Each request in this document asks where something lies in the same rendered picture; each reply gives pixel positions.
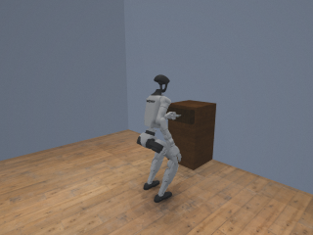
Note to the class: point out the robot right hand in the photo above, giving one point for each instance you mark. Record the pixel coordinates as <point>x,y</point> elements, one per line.
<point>174,151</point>

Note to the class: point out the robot torso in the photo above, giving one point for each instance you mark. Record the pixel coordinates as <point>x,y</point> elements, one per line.
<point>150,117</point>

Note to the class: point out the robot left hand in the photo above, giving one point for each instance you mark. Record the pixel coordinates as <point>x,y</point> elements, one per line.
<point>171,115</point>

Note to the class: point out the cabinet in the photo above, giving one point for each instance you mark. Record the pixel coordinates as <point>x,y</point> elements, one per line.
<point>194,141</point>

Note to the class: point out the right robot upper arm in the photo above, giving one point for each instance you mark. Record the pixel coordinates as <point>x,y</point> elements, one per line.
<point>164,104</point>

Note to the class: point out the left robot foot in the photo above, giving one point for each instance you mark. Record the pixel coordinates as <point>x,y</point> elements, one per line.
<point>147,186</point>

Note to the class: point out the drawer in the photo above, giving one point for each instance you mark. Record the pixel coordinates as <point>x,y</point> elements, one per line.
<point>187,115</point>

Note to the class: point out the right robot forearm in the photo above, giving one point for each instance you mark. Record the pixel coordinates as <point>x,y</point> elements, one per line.
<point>165,132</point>

